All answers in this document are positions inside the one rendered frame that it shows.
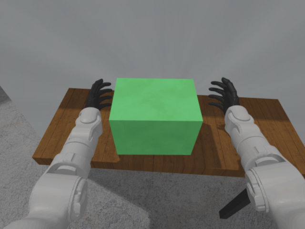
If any left robot forearm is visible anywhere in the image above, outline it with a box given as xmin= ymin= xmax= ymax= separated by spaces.
xmin=28 ymin=107 xmax=102 ymax=211

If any carton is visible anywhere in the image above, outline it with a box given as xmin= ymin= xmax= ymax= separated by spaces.
xmin=109 ymin=78 xmax=203 ymax=155

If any table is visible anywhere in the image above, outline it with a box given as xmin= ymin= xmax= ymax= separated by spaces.
xmin=32 ymin=88 xmax=305 ymax=219

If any left robot hand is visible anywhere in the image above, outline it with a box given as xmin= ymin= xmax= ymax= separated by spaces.
xmin=85 ymin=79 xmax=112 ymax=111

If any right robot upper arm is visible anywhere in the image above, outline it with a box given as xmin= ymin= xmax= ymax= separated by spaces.
xmin=245 ymin=162 xmax=305 ymax=229

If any left robot upper arm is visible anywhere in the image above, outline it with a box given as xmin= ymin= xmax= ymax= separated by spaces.
xmin=3 ymin=173 xmax=88 ymax=229

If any right robot forearm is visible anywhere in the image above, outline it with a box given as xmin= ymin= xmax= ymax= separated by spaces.
xmin=224 ymin=105 xmax=305 ymax=185

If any right robot hand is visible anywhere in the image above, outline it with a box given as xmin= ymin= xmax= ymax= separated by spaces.
xmin=208 ymin=77 xmax=240 ymax=115

